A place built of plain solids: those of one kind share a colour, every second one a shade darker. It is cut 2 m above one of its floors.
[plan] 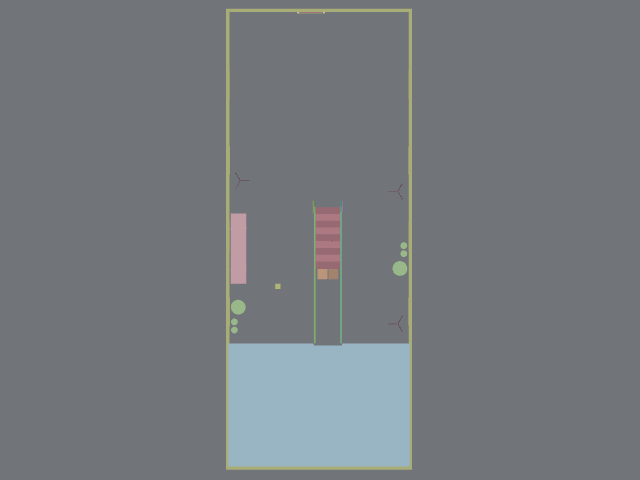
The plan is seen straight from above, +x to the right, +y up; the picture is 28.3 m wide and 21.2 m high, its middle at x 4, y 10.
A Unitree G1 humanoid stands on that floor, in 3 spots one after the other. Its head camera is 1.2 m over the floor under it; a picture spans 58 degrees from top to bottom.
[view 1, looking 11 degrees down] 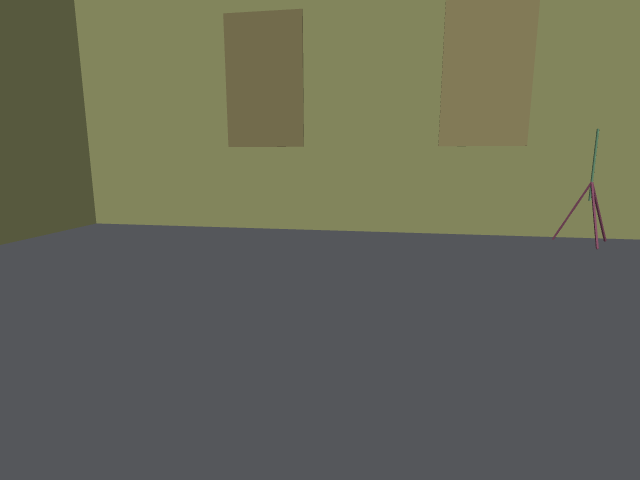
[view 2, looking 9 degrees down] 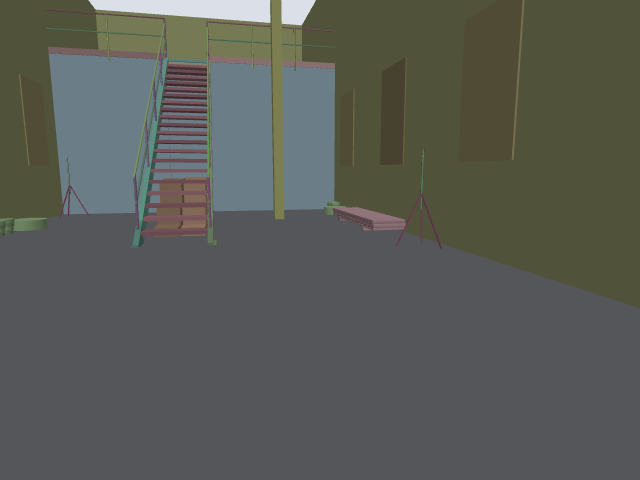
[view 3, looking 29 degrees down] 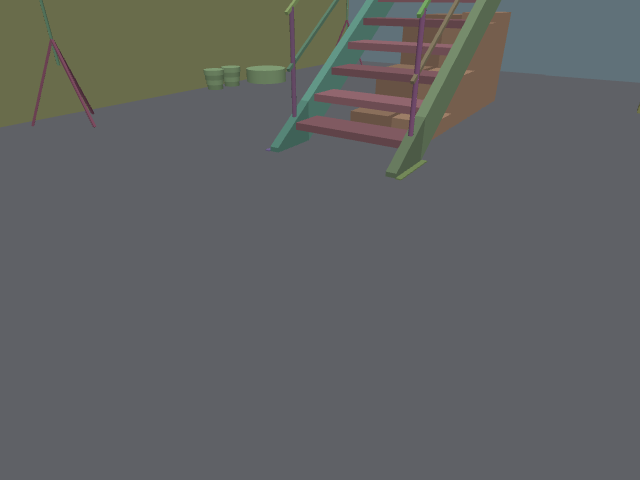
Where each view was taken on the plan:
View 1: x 1.00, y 14.74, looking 10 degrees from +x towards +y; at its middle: ground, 6.29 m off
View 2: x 3.60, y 18.97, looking -103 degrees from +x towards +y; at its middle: ground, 7.67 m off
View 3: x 2.46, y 14.64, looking -56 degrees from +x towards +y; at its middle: ground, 2.48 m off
